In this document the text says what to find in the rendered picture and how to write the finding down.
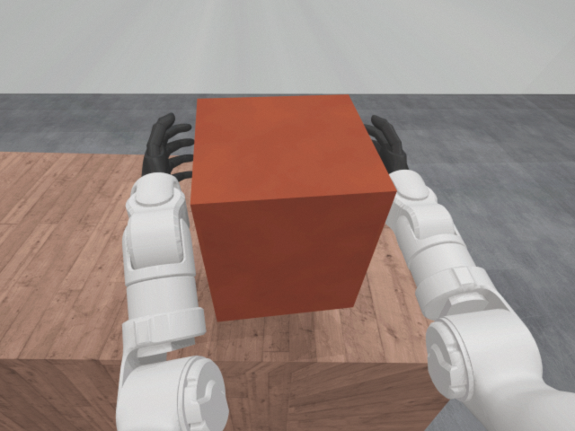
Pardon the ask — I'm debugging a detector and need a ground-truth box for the robot left forearm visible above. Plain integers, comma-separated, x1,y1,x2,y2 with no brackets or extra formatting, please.
116,172,207,431

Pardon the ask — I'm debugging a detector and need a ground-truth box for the robot left upper arm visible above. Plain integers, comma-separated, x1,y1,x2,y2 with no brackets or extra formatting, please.
117,356,229,431

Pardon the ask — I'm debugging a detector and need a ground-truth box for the pedestal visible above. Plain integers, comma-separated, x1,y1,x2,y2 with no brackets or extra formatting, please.
0,152,450,431

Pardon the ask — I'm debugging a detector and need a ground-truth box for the right robot hand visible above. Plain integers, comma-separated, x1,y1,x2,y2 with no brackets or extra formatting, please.
364,115,409,174

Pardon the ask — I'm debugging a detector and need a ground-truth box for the robot right forearm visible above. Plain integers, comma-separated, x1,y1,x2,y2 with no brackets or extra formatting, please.
385,170,543,377

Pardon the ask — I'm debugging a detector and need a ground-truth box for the carton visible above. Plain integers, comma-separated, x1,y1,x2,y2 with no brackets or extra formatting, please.
190,94,397,322

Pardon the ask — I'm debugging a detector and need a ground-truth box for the robot right upper arm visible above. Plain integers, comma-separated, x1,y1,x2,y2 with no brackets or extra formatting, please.
426,309,575,431

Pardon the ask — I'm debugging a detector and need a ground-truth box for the left robot hand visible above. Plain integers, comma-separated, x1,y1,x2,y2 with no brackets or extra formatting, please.
141,113,194,182

